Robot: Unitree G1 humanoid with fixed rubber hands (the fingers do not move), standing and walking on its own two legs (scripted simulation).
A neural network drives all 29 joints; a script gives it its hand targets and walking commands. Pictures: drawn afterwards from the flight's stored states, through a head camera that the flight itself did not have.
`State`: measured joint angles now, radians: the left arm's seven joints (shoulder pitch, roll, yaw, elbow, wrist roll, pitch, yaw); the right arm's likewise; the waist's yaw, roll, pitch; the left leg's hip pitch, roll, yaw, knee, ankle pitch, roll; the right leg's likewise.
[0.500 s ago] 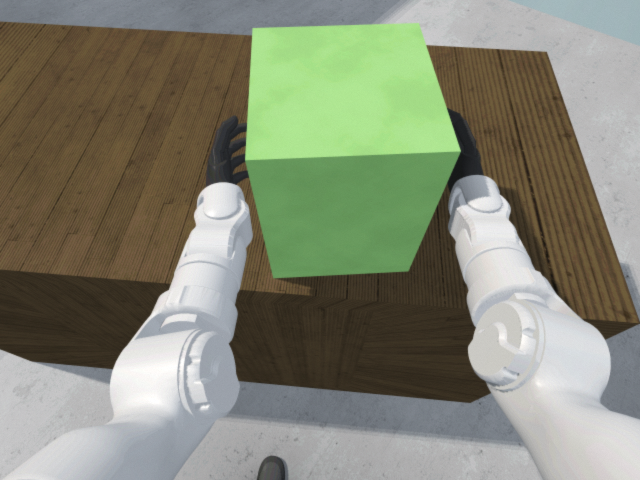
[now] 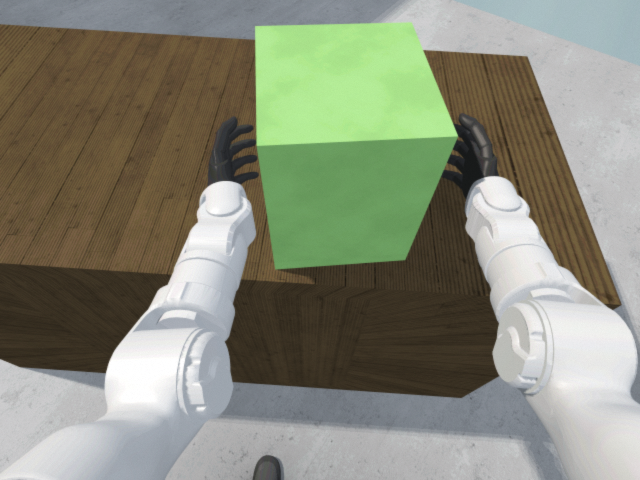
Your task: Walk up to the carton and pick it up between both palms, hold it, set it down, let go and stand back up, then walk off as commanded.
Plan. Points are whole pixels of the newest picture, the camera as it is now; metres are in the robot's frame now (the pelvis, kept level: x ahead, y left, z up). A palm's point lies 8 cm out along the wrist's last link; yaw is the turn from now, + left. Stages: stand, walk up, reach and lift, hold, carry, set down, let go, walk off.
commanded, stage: set down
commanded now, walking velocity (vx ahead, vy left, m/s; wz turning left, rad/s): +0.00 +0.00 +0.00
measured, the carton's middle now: (338, 155) +0.53 +0.05 +0.06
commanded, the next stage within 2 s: none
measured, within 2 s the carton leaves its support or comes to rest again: neither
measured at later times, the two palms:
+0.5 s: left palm (207, 210) +0.39 +0.19 +0.09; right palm (498, 194) +0.45 -0.14 +0.11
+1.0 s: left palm (182, 264) +0.33 +0.21 +0.06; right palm (533, 251) +0.40 -0.19 +0.08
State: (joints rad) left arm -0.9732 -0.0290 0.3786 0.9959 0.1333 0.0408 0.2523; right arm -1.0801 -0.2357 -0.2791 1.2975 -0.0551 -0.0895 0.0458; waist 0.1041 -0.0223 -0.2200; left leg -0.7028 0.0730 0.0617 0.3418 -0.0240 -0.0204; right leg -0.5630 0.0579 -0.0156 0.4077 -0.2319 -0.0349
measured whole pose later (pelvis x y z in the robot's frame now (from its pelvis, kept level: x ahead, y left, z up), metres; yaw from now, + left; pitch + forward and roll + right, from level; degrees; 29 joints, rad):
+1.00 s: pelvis -0.03 +0.00 +0.00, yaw -1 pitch +19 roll -2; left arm -0.48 -0.01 0.22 0.42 0.09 0.19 0.25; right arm -0.74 -0.36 -0.02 1.00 0.26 -0.08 0.16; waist 0.07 -0.02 -0.22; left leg -0.70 0.10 0.06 0.34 0.02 -0.02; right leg -0.56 0.08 -0.02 0.41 -0.19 -0.04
